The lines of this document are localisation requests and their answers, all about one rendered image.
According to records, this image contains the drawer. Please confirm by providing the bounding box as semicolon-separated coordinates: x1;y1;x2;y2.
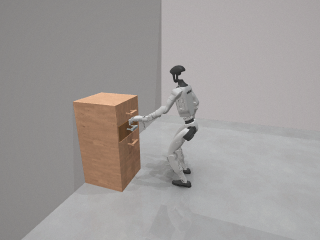
118;115;138;142

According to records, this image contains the cabinet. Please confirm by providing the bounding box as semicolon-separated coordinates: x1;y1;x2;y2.
73;92;141;192

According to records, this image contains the handle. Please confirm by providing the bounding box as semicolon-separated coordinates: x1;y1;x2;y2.
127;125;138;131
130;110;138;116
131;139;139;146

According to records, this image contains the left robot hand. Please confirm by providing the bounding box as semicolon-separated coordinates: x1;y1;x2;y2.
128;115;146;130

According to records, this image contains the robot right upper arm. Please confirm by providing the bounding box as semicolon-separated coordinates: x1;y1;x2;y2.
188;84;199;107

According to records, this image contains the right robot forearm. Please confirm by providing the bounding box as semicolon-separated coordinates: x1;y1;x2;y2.
192;105;199;119

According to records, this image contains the robot head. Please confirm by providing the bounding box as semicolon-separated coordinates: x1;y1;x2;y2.
170;65;188;88

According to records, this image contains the left robot forearm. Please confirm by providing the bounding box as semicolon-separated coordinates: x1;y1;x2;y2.
142;106;166;123

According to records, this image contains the robot left upper arm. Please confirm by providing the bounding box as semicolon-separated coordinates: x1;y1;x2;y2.
163;88;183;114

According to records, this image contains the robot right foot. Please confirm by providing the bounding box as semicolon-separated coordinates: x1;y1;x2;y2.
173;167;191;174

